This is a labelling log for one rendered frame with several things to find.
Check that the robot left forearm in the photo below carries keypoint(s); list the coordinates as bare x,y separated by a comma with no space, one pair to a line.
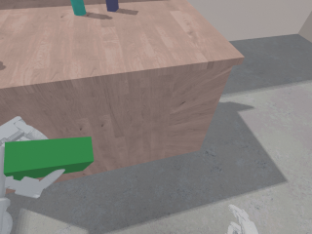
6,221

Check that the robot left hand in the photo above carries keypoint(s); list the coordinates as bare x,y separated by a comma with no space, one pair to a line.
17,130

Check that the sponge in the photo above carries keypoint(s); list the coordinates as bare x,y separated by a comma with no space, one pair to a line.
40,157

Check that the table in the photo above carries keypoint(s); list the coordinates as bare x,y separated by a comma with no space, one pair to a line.
143,82

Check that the robot right hand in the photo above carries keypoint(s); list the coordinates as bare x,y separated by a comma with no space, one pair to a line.
247,226

